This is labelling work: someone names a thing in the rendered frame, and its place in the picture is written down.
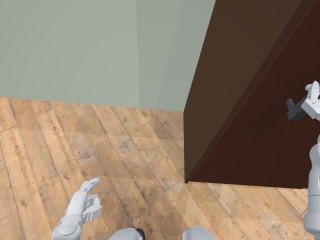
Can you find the robot right hand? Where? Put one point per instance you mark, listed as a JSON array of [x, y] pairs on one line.
[[312, 104]]

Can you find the handle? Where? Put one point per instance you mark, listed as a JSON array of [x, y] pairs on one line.
[[296, 112]]

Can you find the robot left hand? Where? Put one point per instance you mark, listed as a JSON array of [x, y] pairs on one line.
[[81, 205]]

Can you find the right robot forearm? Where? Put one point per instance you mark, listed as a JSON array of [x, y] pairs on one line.
[[312, 217]]

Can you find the right robot thigh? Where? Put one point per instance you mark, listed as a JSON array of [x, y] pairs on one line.
[[197, 233]]

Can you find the wardrobe door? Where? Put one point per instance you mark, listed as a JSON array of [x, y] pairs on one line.
[[261, 146]]

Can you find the left robot foot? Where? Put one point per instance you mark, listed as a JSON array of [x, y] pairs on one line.
[[141, 232]]

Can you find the left robot forearm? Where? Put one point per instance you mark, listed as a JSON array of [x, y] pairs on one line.
[[68, 228]]

